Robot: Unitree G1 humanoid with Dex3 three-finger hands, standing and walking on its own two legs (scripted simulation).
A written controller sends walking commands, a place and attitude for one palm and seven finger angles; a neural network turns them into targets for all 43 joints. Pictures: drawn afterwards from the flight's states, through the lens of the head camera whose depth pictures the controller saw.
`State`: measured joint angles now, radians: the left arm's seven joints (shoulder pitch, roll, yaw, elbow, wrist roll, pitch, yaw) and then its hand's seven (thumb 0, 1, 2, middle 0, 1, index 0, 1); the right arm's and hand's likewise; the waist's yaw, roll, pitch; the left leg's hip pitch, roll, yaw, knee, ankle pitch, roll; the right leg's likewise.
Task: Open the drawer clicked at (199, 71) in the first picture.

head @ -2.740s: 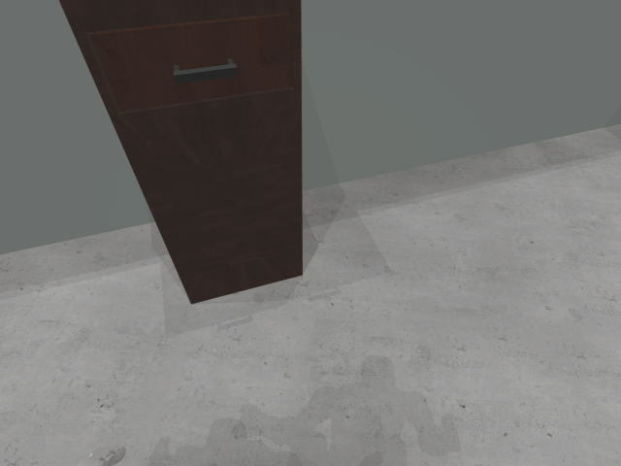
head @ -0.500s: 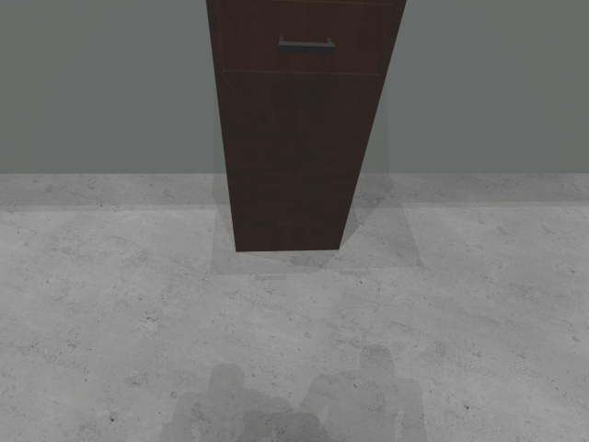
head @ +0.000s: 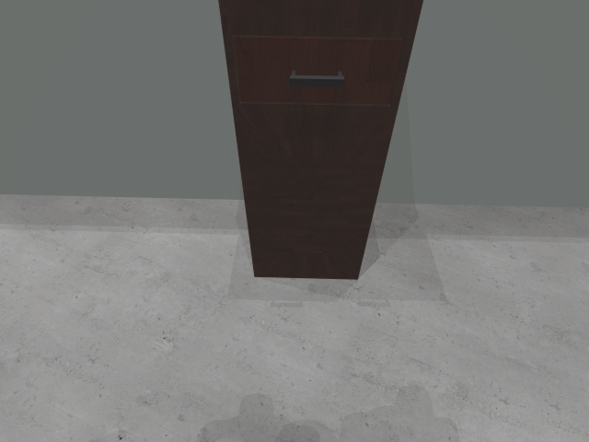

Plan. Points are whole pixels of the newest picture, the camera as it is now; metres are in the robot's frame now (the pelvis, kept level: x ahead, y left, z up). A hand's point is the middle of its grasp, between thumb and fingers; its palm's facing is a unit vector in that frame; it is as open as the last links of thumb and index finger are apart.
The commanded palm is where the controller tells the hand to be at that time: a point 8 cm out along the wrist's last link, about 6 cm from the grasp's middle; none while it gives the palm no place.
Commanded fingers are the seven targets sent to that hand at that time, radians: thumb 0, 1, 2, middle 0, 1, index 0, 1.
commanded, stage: take the last steps up to it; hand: left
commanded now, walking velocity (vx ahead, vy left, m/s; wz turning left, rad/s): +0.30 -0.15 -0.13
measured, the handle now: (316, 77) +0.88 +0.01 +0.10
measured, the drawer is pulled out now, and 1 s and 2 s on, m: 0.00 0.00 0.00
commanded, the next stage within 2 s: come to a stop and stand still in 0.78 s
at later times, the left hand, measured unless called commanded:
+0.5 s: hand (210, 385) +0.25 +0.17 -0.17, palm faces -0.09 -0.98 -0.19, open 7.4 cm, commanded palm none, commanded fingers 0.00 0.90 0.90 -0.20 -0.30 -0.20 -0.30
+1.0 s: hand (296, 341) +0.35 +0.02 -0.19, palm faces -0.01 -0.99 -0.14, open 7.3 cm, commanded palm none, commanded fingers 0.00 0.90 0.90 -0.20 -0.30 -0.20 -0.30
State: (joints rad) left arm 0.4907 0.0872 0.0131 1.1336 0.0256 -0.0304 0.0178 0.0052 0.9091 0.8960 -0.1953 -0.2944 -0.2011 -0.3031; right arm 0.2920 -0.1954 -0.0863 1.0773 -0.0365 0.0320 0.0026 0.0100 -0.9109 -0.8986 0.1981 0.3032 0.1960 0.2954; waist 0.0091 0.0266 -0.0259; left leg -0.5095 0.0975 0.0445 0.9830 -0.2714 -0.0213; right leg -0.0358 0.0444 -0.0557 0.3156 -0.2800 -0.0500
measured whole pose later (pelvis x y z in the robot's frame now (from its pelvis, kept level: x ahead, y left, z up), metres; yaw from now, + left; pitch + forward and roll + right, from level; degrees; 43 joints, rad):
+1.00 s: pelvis +0.34 -0.13 -0.01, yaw -4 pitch -1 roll -3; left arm 0.30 0.12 0.01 1.11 0.02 -0.04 0.03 0.00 0.93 0.90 -0.19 -0.29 -0.20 -0.30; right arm 0.15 -0.16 -0.04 1.03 -0.02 -0.01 -0.03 0.01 -0.91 -0.90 0.19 0.30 0.19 0.29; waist 0.01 0.03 0.02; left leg -0.42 0.09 0.08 0.73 -0.27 -0.01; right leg -0.13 0.07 -0.20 0.40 -0.26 -0.08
